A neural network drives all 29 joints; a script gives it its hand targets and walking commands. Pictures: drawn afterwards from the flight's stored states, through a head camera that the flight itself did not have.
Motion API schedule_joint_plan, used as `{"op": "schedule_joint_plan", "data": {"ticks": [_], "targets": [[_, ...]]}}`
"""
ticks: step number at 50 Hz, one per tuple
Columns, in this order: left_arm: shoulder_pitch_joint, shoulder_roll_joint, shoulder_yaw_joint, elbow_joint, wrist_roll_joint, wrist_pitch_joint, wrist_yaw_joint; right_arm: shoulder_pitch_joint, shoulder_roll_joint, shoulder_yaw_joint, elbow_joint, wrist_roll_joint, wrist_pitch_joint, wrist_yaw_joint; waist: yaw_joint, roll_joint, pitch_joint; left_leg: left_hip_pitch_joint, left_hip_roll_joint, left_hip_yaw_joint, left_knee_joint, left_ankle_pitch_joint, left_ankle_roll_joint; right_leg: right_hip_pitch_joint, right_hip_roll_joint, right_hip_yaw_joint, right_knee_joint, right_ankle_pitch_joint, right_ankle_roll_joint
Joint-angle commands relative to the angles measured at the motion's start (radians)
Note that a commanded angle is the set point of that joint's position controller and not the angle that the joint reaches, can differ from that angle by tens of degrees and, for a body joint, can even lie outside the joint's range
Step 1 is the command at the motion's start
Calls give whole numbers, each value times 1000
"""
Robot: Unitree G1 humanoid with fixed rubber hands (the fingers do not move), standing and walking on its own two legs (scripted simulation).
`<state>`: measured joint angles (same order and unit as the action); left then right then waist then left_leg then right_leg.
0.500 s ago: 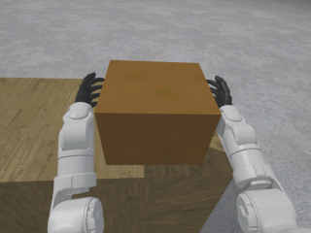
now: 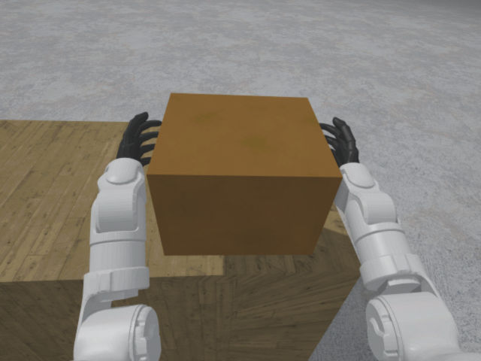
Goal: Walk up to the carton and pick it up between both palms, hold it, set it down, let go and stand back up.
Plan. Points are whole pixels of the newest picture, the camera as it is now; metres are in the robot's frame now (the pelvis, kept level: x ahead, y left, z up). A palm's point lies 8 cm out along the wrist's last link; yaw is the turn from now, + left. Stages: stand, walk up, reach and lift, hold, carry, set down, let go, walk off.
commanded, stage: hold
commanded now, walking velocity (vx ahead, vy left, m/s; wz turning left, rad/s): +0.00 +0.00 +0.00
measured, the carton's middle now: (239, 172) +0.39 +0.01 +0.15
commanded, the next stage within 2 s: none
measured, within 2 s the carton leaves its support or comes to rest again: neither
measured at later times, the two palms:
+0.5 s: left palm (131, 158) +0.35 +0.18 +0.20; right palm (349, 164) +0.35 -0.17 +0.19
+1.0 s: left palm (133, 159) +0.35 +0.18 +0.20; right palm (349, 165) +0.35 -0.17 +0.19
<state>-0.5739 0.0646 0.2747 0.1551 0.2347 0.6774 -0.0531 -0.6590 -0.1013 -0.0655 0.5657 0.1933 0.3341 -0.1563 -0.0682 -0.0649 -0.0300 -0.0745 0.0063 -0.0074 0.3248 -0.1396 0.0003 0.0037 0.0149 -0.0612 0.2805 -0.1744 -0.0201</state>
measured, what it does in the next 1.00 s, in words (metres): stands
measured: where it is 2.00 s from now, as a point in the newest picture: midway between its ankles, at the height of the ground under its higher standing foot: outside the picture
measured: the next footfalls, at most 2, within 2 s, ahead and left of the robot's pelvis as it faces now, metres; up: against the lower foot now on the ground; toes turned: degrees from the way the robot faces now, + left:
none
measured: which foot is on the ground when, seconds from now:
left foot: down 0.00-1.00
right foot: down 0.00-1.00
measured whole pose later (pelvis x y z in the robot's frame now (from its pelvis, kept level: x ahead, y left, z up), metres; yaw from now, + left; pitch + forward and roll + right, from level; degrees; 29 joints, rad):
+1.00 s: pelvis +0.01 +0.00 +0.00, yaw +0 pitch -7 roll +0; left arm -0.51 0.04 0.27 0.02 0.26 0.72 -0.07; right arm -0.59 -0.09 -0.06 0.46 0.20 0.35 -0.15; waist -0.08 -0.07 -0.02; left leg -0.04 0.00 0.00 0.32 -0.15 0.00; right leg 0.04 0.01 -0.05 0.27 -0.18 -0.02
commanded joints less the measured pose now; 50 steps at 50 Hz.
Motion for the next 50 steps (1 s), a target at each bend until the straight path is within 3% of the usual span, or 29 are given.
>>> {"op": "schedule_joint_plan", "data": {"ticks": [1, 2, 3, 5, 7, 11, 15, 22, 29, 35, 50], "targets": [[-690, -608, -553, -287, -202, -66, -112, -798, 564, 382, -466, 126, -75, 121, -45, 135, -482, 257, -31, 2, 17, 319, -36, -13, 36, -9, -28, 250, 57], [-677, -583, -542, -260, -194, -60, -102, -788, 538, 388, -457, 133, -59, 121, -40, 154, -441, 276, -32, 1, 30, 355, -43, -39, 36, -7, -39, 247, 51], [-659, -571, -533, -263, -188, -53, -102, -755, 528, 386, -446, 129, -45, 119, -47, 137, -417, 286, -33, 1, 27, 346, -42, -50, 35, -9, -48, 237, 55], [-615, -531, -460, -181, -138, -25, -117, -723, 505, 360, -364, 101, -17, 124, -26, 96, -277, 219, -31, 8, -24, 207, -16, -74, 23, -6, -70, 132, 54], [-616, -522, -435, -169, -121, -14, -131, -721, 510, 343, -336, 89, -17, 136, -14, 88, -256, 178, -28, 16, -52, 140, -3, -58, 15, 0, -69, 97, 51], [-642, -531, -453, -202, -135, -23, -138, -768, 544, 370, -402, 101, -32, 129, -15, 88, -326, 202, -40, 20, -24, 213, -6, -15, 17, 0, -54, 192, 64], [-632, -516, -422, -177, -116, -22, -145, -743, 537, 362, -362, 95, -26, 128, -5, 76, -269, 184, -39, 25, -39, 179, 1, -31, 14, -2, -63, 155, 61], [-626, -518, -437, -188, -127, -26, -150, -765, 544, 379, -418, 94, -38, 118, -11, 56, -312, 203, -43, 27, -27, 197, 4, -11, 17, -4, -61, 194, 67], [-641, -521, -439, -182, -119, -21, -149, -740, 520, 338, -361, 76, -36, 132, -24, 96, -263, 194, -34, 26, -45, 149, -7, -49, 14, -9, -71, 111, 54], [-622, -523, -462, -229, -133, -29, -141, -728, 517, 365, -406, 98, -39, 126, -29, 97, -323, 240, -33, 17, -11, 261, -21, -25, 26, -16, -52, 203, 56], [-580, -515, -473, -259, -132, -9, -135, -706, 500, 380, -442, 108, -31, 130, -21, 104, -306, 246, -29, 18, -8, 280, -25, -31, 26, -14, -53, 209, 51]]}}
